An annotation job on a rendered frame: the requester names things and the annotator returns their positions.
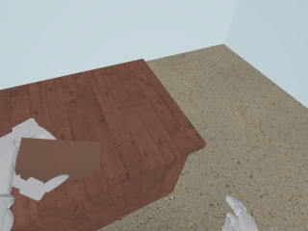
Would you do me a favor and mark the right robot hand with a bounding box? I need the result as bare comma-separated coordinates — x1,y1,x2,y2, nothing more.
222,195,259,231

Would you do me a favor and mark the left robot hand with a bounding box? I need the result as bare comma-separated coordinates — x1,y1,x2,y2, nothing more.
0,118,69,201

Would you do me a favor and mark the robot left forearm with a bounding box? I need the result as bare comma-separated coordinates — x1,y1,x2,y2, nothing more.
0,193,14,231

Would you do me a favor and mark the sponge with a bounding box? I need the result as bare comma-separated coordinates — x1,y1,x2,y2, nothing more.
14,138,100,182

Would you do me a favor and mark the table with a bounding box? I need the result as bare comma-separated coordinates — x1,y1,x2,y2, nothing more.
0,59,207,231

